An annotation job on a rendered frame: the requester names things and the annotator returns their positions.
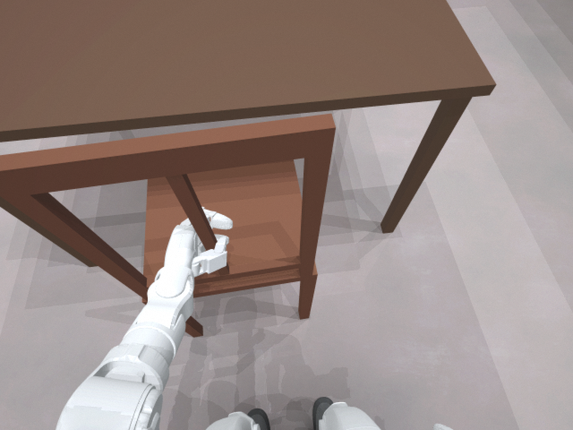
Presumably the right robot foot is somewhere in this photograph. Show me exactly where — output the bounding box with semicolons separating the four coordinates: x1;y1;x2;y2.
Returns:
312;397;333;430

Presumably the left robot hand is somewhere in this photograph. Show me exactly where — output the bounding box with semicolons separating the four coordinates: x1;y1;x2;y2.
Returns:
164;207;233;277

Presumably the chair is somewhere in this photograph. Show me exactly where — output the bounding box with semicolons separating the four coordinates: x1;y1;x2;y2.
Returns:
0;114;336;337

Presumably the robot left upper arm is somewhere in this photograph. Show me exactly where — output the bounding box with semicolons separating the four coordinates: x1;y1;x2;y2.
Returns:
60;376;163;430

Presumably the table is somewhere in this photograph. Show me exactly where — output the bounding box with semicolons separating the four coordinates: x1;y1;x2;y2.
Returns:
0;0;497;267

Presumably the robot left shin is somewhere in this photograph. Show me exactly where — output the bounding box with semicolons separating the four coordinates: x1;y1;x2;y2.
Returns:
228;412;256;425

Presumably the robot left forearm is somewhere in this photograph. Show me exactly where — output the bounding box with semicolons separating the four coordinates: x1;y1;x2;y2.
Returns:
56;264;194;430

